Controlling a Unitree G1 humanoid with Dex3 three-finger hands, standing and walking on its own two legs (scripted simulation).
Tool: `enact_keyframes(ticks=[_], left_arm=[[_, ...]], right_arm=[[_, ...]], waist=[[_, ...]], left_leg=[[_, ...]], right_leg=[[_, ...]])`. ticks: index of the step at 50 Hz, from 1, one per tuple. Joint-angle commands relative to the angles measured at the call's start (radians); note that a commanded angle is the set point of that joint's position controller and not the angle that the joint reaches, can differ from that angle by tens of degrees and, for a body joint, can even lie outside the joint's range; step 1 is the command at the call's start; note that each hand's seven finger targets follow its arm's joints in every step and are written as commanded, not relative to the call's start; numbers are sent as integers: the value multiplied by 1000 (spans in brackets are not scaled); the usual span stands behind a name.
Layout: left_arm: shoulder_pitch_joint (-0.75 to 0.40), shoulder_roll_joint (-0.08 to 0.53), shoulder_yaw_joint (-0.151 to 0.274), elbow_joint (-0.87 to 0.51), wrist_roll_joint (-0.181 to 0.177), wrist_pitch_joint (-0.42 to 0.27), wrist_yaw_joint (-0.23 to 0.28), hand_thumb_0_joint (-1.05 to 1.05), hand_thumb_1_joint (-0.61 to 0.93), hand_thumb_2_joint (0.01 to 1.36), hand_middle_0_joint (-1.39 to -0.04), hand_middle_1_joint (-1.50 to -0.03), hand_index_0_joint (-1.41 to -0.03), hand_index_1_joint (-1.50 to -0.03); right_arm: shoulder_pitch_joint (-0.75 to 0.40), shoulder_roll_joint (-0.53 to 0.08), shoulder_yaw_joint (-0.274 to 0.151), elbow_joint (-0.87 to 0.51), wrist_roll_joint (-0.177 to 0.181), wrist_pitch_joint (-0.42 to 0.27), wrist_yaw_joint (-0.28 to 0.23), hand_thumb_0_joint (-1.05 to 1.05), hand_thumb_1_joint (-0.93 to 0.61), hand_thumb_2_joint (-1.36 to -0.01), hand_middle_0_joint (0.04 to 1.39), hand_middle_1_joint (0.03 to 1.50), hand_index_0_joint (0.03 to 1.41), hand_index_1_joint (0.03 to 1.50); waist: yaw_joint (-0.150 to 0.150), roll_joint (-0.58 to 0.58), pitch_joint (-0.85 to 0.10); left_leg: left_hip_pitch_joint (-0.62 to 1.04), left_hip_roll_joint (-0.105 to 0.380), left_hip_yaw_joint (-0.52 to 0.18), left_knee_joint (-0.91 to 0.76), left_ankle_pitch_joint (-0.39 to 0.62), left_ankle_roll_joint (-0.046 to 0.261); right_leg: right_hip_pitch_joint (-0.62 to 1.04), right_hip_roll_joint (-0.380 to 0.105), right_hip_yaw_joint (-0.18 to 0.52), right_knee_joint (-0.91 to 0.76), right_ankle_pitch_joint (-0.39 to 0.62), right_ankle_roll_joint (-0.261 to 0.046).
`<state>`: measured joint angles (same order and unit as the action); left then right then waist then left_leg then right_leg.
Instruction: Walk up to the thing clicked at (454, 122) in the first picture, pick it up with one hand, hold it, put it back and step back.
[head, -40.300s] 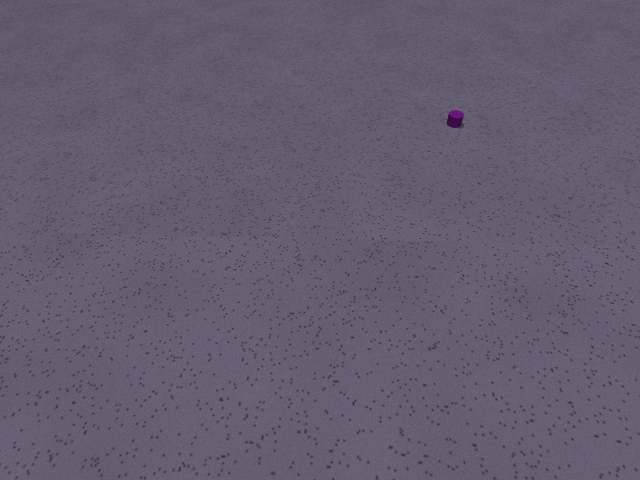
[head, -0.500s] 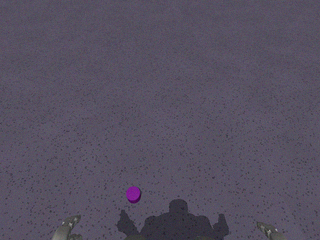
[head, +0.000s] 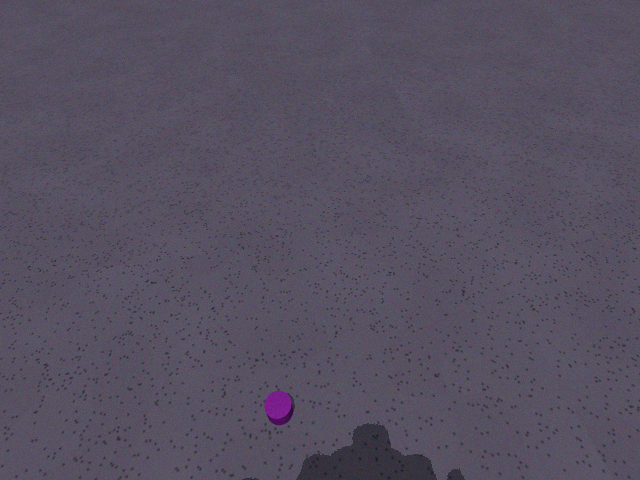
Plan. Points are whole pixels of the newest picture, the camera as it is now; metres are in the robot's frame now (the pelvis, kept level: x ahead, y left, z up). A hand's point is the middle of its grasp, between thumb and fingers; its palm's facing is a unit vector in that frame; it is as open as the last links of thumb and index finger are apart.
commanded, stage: stand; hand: left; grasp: from above
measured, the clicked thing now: (279, 408) +0.44 +0.19 -0.75
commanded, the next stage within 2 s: step back in 1.74 s
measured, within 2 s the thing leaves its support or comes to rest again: neither
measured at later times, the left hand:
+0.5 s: hand out of the picture +0.05 +0.22 -0.16, palm faces +0.03 -0.94 -0.33, open 7.4 cm
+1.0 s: hand out of the picture +0.08 +0.22 -0.15, palm faces +0.01 -0.94 -0.33, open 7.4 cm
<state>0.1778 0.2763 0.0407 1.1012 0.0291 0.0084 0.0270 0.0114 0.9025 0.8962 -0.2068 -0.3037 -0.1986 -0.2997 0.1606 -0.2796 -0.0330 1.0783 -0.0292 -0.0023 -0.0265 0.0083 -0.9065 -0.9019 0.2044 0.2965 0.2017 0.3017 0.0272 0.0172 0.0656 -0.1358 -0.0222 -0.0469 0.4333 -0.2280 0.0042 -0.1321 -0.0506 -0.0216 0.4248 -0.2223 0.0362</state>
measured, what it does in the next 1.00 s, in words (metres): stands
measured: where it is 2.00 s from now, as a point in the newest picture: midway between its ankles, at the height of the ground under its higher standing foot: outside the picture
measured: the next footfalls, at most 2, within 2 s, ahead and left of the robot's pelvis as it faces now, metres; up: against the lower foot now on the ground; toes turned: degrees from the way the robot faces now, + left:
none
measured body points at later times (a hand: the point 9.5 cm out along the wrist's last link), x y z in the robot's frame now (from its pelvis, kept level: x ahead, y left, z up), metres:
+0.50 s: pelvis +0.00 -0.02 +0.00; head +0.00 -0.02 +0.45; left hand +0.05 +0.27 -0.13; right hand +0.06 -0.31 -0.14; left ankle +0.01 +0.12 -0.74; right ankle +0.01 -0.14 -0.74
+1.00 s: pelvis +0.01 -0.02 +0.01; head +0.02 -0.03 +0.45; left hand +0.08 +0.27 -0.13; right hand +0.07 -0.31 -0.14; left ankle +0.01 +0.12 -0.74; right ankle +0.01 -0.14 -0.74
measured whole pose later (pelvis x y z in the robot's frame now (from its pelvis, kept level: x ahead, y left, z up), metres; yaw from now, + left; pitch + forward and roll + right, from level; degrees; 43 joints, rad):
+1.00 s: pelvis +0.01 -0.02 +0.01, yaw -1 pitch -3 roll +0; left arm 0.09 0.31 0.04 1.16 0.02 -0.01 0.01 0.01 0.90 0.90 -0.21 -0.30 -0.20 -0.30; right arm 0.12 -0.33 -0.01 1.14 -0.02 0.00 -0.01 0.01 -0.91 -0.90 0.20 0.30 0.20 0.30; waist 0.01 0.02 0.07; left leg -0.10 0.02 -0.05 0.34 -0.19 -0.03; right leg -0.11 -0.01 -0.02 0.34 -0.19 0.01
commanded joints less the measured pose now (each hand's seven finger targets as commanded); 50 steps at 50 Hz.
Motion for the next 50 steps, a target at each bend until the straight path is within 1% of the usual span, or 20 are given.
enact_keyframes(ticks=[1, 4, 6, 9, 12, 15, 17, 19, 20, 22, 24, 26, 30, 33, 38, 40, 42, 44, 48, 50], left_arm=[[-35, 180, 29, -41, 1, -23, 15, 0, 900, 900, -200, -300, -200, -301], [-39, 190, 29, -28, 0, -24, 13, 0, 900, 900, -200, -300, -200, -301], [-58, 200, 31, -25, -2, -26, 12, 0, 900, 900, -200, -300, -200, -301], [-50, 207, 31, -15, -1, -23, 9, 0, 900, 900, -200, -300, -200, -301], [-60, 208, 30, -9, -2, -27, 9, 0, 900, 900, -200, -300, -200, -301], [-67, 217, 31, -7, -3, -26, 6, 0, 900, 900, -200, -300, -200, -301], [-73, 217, 30, -6, -4, -29, 6, 0, 900, 900, -200, -300, -200, -301], [-80, 225, 32, -8, -5, -32, 5, 0, 900, 900, -200, -300, -200, -301], [-74, 220, 31, -7, -7, -33, 5, 0, 900, 900, -200, -300, -200, -301], [-83, 223, 30, -6, -7, -35, 5, 0, 900, 900, -200, -300, -200, -301], [-88, 223, 31, -3, -11, -32, 4, 0, 900, 900, -200, -300, -200, -301], [-84, 223, 30, 3, -10, -28, 1, 0, 900, 900, -200, -300, -200, -301], [-92, 230, 30, 4, -8, -30, 0, 0, 900, 900, -200, -300, -200, -301], [-100, 230, 29, 3, -12, -32, -1, 0, 900, 900, -200, -300, -200, -301], [-104, 231, 29, -1, -13, -35, -3, 0, 900, 900, -200, -300, -200, -301], [-115, 234, 30, -2, -13, -36, -1, 0, 900, 900, -200, -300, -200, -301], [-110, 240, 29, 1, -15, -34, -3, 0, 900, 900, -200, -300, -200, -301], [-108, 235, 27, 2, -14, -33, -5, 0, 900, 900, -200, -300, -200, -301], [-117, 246, 29, -1, -14, -34, -6, 0, 900, 900, -200, -300, -200, -301], [-113, 239, 26, 0, -14, -34, -7, 0, 900, 900, -200, -300, -200, -301]], right_arm=[[-33, -191, -41, -51, 5, -25, -9, 0, -900, -900, 200, 300, 200, 300], [-37, -194, -39, -41, 6, -24, -7, 0, -900, -900, 200, 300, 200, 300], [-30, -188, -35, -35, 4, -20, -4, 0, -900, -900, 200, 300, 200, 300], [-47, -205, -36, -32, 4, -16, -2, 0, -900, -900, 200, 300, 200, 300], [-47, -199, -31, -30, 6, -18, -1, 0, -900, -900, 200, 300, 200, 300], [-45, -207, -29, -21, 5, -18, 0, 0, -900, -900, 200, 300, 200, 300], [-46, -206, -27, -18, 6, -18, 1, 0, -900, -900, 200, 300, 200, 300], [-39, -213, -26, -17, 7, -21, 0, 0, -900, -900, 200, 300, 200, 300], [-51, -212, -24, -18, 8, -22, 0, 0, -900, -900, 200, 300, 200, 300], [-40, -214, -22, -13, 8, -23, -1, 0, -900, -900, 200, 300, 200, 300], [-40, -217, -19, -6, 7, -23, -3, 0, -900, -900, 200, 300, 200, 300], [-48, -222, -19, -4, 10, -21, -2, 0, -900, -900, 200, 300, 200, 300], [-45, -220, -18, -4, 9, -19, 0, 0, -900, -900, 200, 300, 200, 300], [-43, -222, -15, 0, 10, -23, 1, 0, -900, -900, 200, 300, 200, 300], [-52, -237, -16, -3, 11, -25, 0, 0, -900, -900, 200, 300, 200, 300], [-47, -232, -15, -3, 9, -24, 0, 0, -900, -900, 200, 300, 200, 300], [-49, -232, -13, 2, 10, -22, 0, 0, -900, -900, 200, 300, 200, 300], [-54, -234, -13, 0, 12, -23, 1, 0, -900, -900, 200, 300, 200, 300], [-57, -237, -12, 2, 13, -23, 3, 0, -900, -900, 200, 300, 200, 300], [-68, -245, -13, 0, 13, -24, 3, 0, -900, -900, 200, 300, 200, 300]], waist=[[-13, -12, -40], [-13, -25, -30], [-19, -27, -19], [-10, -23, -9], [-12, -32, -24], [-16, -2, -20], [-14, -23, -24], [-19, -15, -57], [-13, -20, -63], [-19, -27, -68], [-17, -5, -54], [-14, -10, -36], [-16, -34, -45], [-17, -13, -39], [-20, -6, -70], [-24, -27, -82], [-20, -25, -61], [-20, -21, -52], [-21, -16, -58], [-20, -10, -74]], left_leg=[[-12, 107, -88, -116, 105, 20], [-2, 107, -86, -126, 104, 19], [-28, 102, -80, -136, 51, 15], [-50, 105, -89, -153, -5, 18], [-21, 107, -80, -134, 62, 17], [-34, 107, -79, -145, 11, 14], [-32, 108, -76, -136, 47, 16], [1, 116, -74, -130, 106, 15], [14, 117, -73, -122, 143, 15], [17, 119, -67, -119, 165, 13], [-3, 120, -66, -129, 143, 12], [-10, 118, -67, -140, 98, 10], [-9, 121, -65, -141, 92, 11], [-10, 124, -65, -142, 127, 9], [13, 130, -61, -134, 167, 12], [12, 131, -58, -133, 183, 11], [-6, 129, -62, -147, 141, 10], [2, 129, -60, -147, 127, 11], [4, 130, -60, -153, 117, 11], [19, 134, -62, -147, 144, 12]], right_leg=[[17, -61, 70, -94, 86, -42], [13, -62, 70, -110, 85, -40], [19, -59, 72, -119, 40, -39], [22, -57, 72, -126, -2, -40], [25, -67, 84, -138, 31, -44], [15, -61, 82, -141, 2, -42], [31, -68, 91, -146, 17, -45], [39, -71, 92, -139, 81, -47], [40, -72, 89, -136, 115, -49], [47, -73, 88, -134, 147, -48], [58, -70, 88, -134, 129, -47], [38, -64, 86, -146, 72, -47], [40, -64, 89, -155, 47, -49], [47, -66, 93, -148, 90, -51], [57, -67, 89, -145, 150, -48], [72, -73, 89, -136, 174, -51], [63, -67, 85, -148, 116, -49], [46, -65, 90, -153, 98, -47], [43, -67, 93, -155, 92, -49], [45, -67, 87, -149, 107, -51]])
